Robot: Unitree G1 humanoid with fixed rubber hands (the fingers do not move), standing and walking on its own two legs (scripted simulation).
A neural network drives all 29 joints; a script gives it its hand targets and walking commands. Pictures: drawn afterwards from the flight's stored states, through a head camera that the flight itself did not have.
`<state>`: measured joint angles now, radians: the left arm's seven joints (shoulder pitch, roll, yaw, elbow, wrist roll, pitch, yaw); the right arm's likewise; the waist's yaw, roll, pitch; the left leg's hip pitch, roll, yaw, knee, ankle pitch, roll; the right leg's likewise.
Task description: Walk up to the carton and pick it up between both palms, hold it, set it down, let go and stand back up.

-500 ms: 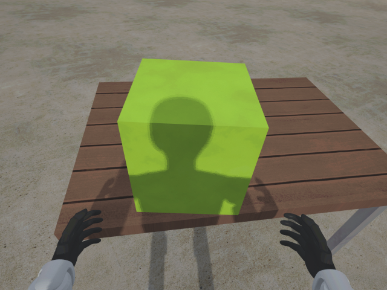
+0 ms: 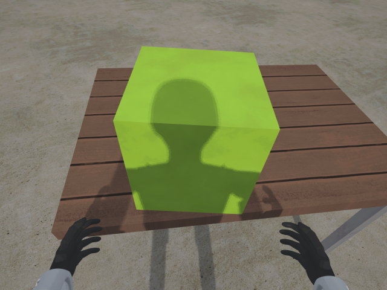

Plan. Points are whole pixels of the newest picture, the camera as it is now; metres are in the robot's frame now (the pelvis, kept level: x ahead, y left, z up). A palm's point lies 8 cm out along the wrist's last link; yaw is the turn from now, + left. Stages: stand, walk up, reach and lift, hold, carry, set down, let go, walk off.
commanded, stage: set down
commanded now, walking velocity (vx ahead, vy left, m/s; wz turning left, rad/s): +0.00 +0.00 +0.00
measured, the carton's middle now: (193, 133) +0.47 +0.01 +0.08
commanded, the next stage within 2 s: let go in 0.92 s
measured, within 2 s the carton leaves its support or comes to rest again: neither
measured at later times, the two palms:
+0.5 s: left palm (64, 277) +0.17 +0.24 -0.03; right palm (314, 289) +0.16 -0.24 -0.04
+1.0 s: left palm out of the picture +0.15 +0.25 -0.06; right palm (305, 289) +0.17 -0.23 -0.07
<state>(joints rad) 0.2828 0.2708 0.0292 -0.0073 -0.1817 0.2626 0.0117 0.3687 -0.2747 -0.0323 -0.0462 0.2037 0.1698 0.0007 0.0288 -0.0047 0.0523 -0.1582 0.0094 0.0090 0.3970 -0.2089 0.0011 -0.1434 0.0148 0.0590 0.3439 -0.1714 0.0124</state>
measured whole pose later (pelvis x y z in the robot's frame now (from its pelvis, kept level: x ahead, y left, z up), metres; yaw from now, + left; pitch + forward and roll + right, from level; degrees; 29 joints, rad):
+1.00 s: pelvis +0.01 +0.00 +0.00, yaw +0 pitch -1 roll -1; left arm 0.30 0.27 0.03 0.34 -0.17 0.17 0.01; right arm 0.23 -0.23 -0.03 0.55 0.06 -0.10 0.05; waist 0.01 0.02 0.06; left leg -0.16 0.01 0.00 0.40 -0.22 0.00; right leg -0.14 0.01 0.05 0.34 -0.19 0.01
